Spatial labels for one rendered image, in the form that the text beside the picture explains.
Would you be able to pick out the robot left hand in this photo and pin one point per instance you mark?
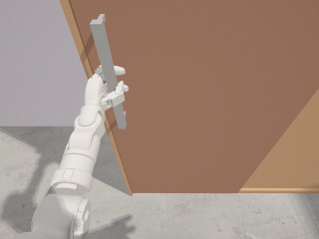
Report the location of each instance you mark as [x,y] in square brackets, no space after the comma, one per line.
[96,92]

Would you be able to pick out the left robot forearm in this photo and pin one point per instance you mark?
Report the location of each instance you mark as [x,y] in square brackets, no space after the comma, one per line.
[74,175]

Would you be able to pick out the handle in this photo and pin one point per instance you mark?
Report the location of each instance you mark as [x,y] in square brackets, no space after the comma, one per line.
[104,52]

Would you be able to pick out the wardrobe door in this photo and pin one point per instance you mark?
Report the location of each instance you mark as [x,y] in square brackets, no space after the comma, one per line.
[213,84]
[293,162]

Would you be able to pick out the left robot upper arm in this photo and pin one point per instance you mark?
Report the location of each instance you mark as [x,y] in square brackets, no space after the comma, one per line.
[60,216]

